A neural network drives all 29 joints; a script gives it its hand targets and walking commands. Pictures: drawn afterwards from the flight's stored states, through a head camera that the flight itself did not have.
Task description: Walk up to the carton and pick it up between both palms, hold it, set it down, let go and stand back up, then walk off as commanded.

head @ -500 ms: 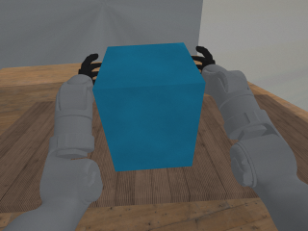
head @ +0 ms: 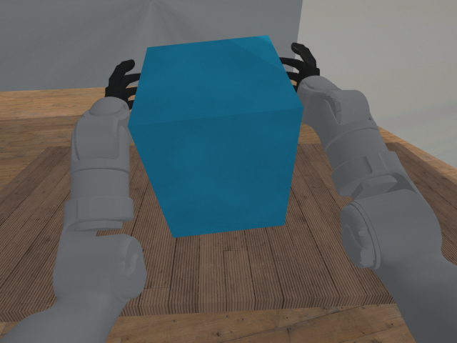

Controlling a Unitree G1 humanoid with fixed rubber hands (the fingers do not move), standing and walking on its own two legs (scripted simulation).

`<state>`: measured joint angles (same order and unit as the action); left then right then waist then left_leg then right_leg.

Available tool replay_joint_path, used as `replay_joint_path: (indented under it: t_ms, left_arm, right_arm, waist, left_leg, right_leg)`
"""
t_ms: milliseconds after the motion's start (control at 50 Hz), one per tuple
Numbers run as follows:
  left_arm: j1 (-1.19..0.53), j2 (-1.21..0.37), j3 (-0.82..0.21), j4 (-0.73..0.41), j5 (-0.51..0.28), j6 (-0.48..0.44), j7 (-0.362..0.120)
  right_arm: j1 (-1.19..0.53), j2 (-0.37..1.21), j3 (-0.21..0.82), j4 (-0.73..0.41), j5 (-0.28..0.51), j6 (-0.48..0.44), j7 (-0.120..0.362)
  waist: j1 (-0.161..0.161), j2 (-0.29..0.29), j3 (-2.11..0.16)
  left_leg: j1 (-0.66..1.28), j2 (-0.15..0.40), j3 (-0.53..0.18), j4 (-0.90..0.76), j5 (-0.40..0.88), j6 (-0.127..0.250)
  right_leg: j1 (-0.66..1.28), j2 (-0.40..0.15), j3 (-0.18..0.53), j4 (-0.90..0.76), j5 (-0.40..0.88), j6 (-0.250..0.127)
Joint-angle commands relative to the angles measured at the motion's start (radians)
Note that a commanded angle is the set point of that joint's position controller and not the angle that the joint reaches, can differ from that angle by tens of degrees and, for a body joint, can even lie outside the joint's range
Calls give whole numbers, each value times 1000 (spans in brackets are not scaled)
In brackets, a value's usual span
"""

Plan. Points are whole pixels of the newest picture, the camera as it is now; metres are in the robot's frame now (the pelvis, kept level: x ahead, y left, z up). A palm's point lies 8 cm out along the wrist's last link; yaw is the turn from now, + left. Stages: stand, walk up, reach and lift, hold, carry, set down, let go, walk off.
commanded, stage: set down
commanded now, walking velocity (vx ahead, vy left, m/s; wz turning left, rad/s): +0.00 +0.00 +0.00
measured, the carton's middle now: (218, 140) +0.37 +0.01 +0.27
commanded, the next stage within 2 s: none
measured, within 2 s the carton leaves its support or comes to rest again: neither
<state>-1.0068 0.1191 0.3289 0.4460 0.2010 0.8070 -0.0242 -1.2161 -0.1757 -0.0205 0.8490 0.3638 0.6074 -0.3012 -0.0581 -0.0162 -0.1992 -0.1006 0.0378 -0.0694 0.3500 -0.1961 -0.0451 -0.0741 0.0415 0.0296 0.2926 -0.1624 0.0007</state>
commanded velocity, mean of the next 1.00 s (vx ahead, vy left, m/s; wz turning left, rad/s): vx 0.00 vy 0.00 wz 0.00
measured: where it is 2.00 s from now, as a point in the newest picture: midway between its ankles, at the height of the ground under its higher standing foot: outside the picture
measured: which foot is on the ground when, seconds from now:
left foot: down 0.00-1.00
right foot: down 0.00-1.00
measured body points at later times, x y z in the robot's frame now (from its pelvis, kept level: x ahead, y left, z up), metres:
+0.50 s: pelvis -0.01 +0.00 +0.00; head -0.06 +0.05 +0.44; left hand +0.41 +0.18 +0.30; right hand +0.42 -0.11 +0.33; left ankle +0.00 +0.14 -0.75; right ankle +0.00 -0.11 -0.75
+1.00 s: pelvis -0.02 +0.00 +0.00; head -0.07 +0.04 +0.44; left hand +0.40 +0.17 +0.26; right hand +0.40 -0.13 +0.28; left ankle +0.00 +0.14 -0.75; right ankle +0.00 -0.11 -0.75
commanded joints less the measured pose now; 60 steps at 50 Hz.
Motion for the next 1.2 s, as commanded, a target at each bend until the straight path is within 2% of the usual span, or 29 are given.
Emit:
replay_joint_path:
  t_ms: [0,80,100,120,160,220,260,280,340,360,400,440,500,560,580,620,640,700,760,800,840,900,940,960,980,1040,1080,1120,1180]
  left_arm:
    - [-812,-432,-152,-3,-68,-104,-224]
    - [-764,-366,-23,129,34,-120,-280]
    - [-780,-365,-41,110,26,-133,-294]
    - [-795,-363,-36,106,49,-142,-299]
    - [-788,-351,-30,134,57,-163,-301]
    - [-759,-375,-50,100,80,-197,-290]
    - [-789,-400,-95,76,36,-226,-276]
    - [-792,-394,-98,51,35,-236,-266]
    - [-755,-407,-125,57,28,-269,-250]
    - [-765,-437,-179,22,7,-278,-245]
    - [-694,-453,-182,23,9,-291,-239]
    - [-676,-462,-234,-28,-26,-304,-230]
    - [-584,-478,-255,-38,-24,-303,-211]
    - [-582,-519,-308,-73,-37,-314,-202]
    - [-554,-477,-264,-50,-20,-308,-202]
    - [-567,-504,-299,-53,-27,-322,-196]
    - [-513,-494,-270,-45,-9,-312,-190]
    - [-579,-513,-304,-53,-19,-329,-188]
    - [-548,-480,-225,36,14,-335,-189]
    - [-621,-473,-217,56,19,-359,-190]
    - [-622,-457,-167,136,42,-368,-195]
    - [-617,-411,-81,232,90,-365,-205]
    - [-678,-425,-124,214,67,-386,-199]
    - [-680,-421,-83,240,79,-388,-202]
    - [-736,-439,-106,225,74,-401,-194]
    - [-758,-400,-78,233,72,-436,-173]
    - [-828,-445,-134,206,48,-460,-162]
    - [-819,-444,-139,180,47,-484,-144]
    - [-738,-465,-147,231,38,-477,-143]
  right_arm:
    - [-662,520,-4,-69,-2,-72,146]
    - [-627,515,-92,-16,-125,-125,176]
    - [-594,516,-120,13,-152,-134,179]
    - [-582,526,-131,37,-171,-151,190]
    - [-555,505,-175,60,-209,-180,203]
    - [-561,513,-187,47,-234,-252,228]
    - [-551,516,-190,52,-251,-288,232]
    - [-543,544,-162,40,-253,-302,235]
    - [-523,555,-161,30,-279,-344,232]
    - [-479,532,-182,57,-293,-356,231]
    - [-458,547,-131,42,-273,-379,227]
    - [-420,543,-111,13,-273,-402,221]
    - [-424,542,-46,-56,-225,-429,217]
    - [-430,548,-23,-90,-221,-446,207]
    - [-468,549,15,-135,-208,-466,204]
    - [-478,586,27,-153,-200,-475,196]
    - [-491,573,50,-171,-201,-479,197]
    - [-521,602,65,-191,-201,-495,190]
    - [-485,624,44,-138,-234,-482,196]
    - [-511,637,8,-111,-258,-485,203]
    - [-471,623,-75,-30,-306,-474,213]
    - [-495,606,-145,-11,-378,-468,239]
    - [-476,586,-218,10,-408,-478,252]
    - [-482,599,-233,22,-425,-474,259]
    - [-451,600,-254,57,-440,-474,266]
    - [-413,610,-312,125,-492,-472,291]
    - [-408,608,-334,151,-509,-484,301]
    - [-397,636,-326,166,-510,-491,307]
    - [-398,615,-302,135,-518,-501,300]
  waist:
    - [-56,-5,-140]
    - [-52,-55,-28]
    - [-83,-33,-13]
    - [-66,-27,-11]
    - [-85,-5,-9]
    - [-72,48,-22]
    - [-99,77,-40]
    - [-74,64,-60]
    - [-84,53,-143]
    - [-129,94,-194]
    - [-104,87,-207]
    - [-121,107,-273]
    - [-83,112,-304]
    - [-119,128,-318]
    - [-76,89,-312]
    - [-99,65,-349]
    - [-68,37,-333]
    - [-93,38,-332]
    - [-64,-17,-266]
    - [-79,-43,-237]
    - [-90,-29,-158]
    - [-43,-49,-74]
    - [-90,9,-62]
    - [-70,1,-23]
    - [-96,31,-20]
    - [-78,21,-30]
    - [-118,83,-68]
    - [-85,88,-132]
    - [-110,62,-143]
  left_leg:
    - [45,-77,68,-20,141,-2]
    - [9,-82,109,-71,-12,38]
    - [-3,-88,114,-77,-44,36]
    - [6,-85,127,-84,-39,35]
    - [3,-78,122,-115,-66,29]
    - [0,-72,133,-134,-61,12]
    - [25,-75,136,-121,-8,-5]
    - [42,-80,149,-114,30,3]
    - [118,-78,156,-87,152,-11]
    - [161,-72,147,-69,202,-32]
    - [208,-72,150,-49,307,-30]
    - [262,-69,149,-21,413,-50]
    - [298,-70,139,13,547,-51]
    - [316,-76,125,35,605,-65]
    - [307,-77,135,34,584,-43]
    - [273,-90,123,33,567,-39]
    - [266,-93,124,30,575,-25]
    - [244,-106,121,31,511,-15]
    - [173,-112,133,-21,330,24]
    - [119,-114,131,-51,223,38]
    - [86,-115,141,-83,111,50]
    - [36,-107,153,-126,-45,77]
    - [37,-97,149,-129,-79,54]
    - [3,-100,156,-136,-109,63]
    - [13,-97,147,-151,-139,51]
    - [12,-94,153,-147,-150,50]
    - [24,-87,147,-155,-146,28]
    - [62,-84,151,-137,-54,9]
    - [100,-89,156,-115,62,4]
  right_leg:
    - [103,0,-29,-58,139,32]
    - [93,-13,-20,-93,-122,25]
    - [83,-9,-27,-91,-168,21]
    - [99,-11,-29,-88,-153,23]
    - [124,-10,-37,-94,-169,21]
    - [166,-3,-60,-76,-111,23]
    - [166,-8,-65,-71,-52,18]
    - [175,-2,-73,-63,-18,27]
    - [202,-1,-89,-55,91,34]
    - [211,-8,-88,-48,147,28]
    - [201,3,-100,-50,194,40]
    - [213,0,-101,-40,265,31]
    - [238,10,-107,-31,363,37]
    - [265,15,-118,-10,431,44]
    - [279,12,-116,-19,403,45]
    - [336,7,-116,6,504,57]
    - [345,7,-115,2,510,57]
    - [355,-5,-112,19,551,70]
    - [360,-23,-100,8,493,81]
    - [353,-28,-96,14,444,89]
    - [293,-36,-95,-27,287,83]
    - [214,-39,-94,-64,-16,73]
    - [157,-36,-104,-65,-87,56]
    - [143,-31,-110,-65,-123,54]
    - [130,-30,-115,-63,-133,48]
    - [113,-35,-113,-65,-137,47]
    - [137,-32,-129,-46,-66,50]
    - [148,-36,-120,-42,-6,50]
    - [164,-35,-131,-43,111,60]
